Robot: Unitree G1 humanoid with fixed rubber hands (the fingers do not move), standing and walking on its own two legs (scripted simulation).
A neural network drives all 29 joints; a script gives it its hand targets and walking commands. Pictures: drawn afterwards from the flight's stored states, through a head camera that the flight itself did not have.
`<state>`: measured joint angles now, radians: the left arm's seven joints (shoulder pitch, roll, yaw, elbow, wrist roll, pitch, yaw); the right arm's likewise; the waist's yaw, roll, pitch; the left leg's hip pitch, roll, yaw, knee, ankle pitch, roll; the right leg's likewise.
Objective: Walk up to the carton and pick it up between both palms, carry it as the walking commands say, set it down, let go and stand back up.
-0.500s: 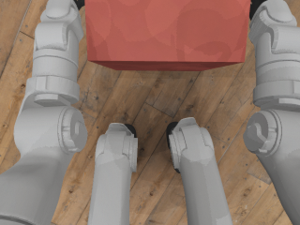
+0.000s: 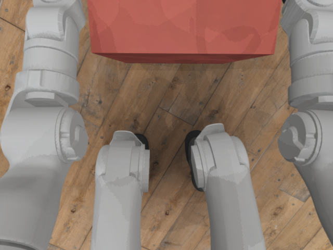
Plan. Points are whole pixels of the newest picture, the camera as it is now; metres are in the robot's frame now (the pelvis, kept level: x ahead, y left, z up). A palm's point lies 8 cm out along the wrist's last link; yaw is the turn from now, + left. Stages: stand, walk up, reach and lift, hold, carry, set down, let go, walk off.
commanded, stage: set down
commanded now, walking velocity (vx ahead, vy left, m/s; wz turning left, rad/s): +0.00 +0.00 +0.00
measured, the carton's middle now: out of the picture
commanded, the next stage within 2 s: none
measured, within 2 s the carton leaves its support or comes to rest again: neither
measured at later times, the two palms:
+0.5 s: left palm out of the picture +0.57 +0.14 -0.15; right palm out of the picture +0.54 -0.23 -0.15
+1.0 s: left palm out of the picture +0.58 +0.14 -0.16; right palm out of the picture +0.54 -0.23 -0.16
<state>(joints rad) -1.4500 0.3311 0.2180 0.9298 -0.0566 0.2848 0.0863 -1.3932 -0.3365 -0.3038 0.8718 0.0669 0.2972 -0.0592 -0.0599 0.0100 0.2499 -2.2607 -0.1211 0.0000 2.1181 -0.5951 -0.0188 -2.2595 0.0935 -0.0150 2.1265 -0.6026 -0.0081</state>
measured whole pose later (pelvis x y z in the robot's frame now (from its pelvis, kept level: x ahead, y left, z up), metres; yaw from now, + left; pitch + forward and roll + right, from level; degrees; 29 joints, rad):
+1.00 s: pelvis -0.01 +0.01 -0.02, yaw -1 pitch +34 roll -1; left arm -1.55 0.30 0.40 0.92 0.09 0.28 -0.02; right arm -1.48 -0.34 -0.47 0.87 -0.04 0.28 0.08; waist -0.05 0.01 0.44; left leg -2.21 -0.09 0.02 2.21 -0.60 0.01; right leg -2.20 0.07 -0.03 2.20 -0.60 -0.01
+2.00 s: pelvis -0.01 +0.00 -0.03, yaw -1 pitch +36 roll +0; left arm -1.56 0.46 0.14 1.17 -0.16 0.13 0.08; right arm -1.52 -0.44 -0.20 1.15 0.19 0.12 -0.06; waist -0.05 0.00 0.40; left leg -2.24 -0.07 0.02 2.23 -0.61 0.00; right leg -2.25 0.04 -0.06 2.23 -0.60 -0.04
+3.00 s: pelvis +0.01 +0.01 +0.16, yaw -2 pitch +47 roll +0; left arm -1.39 0.47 0.24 0.95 -0.08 0.29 -0.03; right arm -1.33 -0.45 -0.31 0.89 0.12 0.28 0.04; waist -0.04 0.02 0.04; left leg -1.88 -0.06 -0.01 1.51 -0.45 0.01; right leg -1.89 0.05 -0.02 1.50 -0.43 -0.02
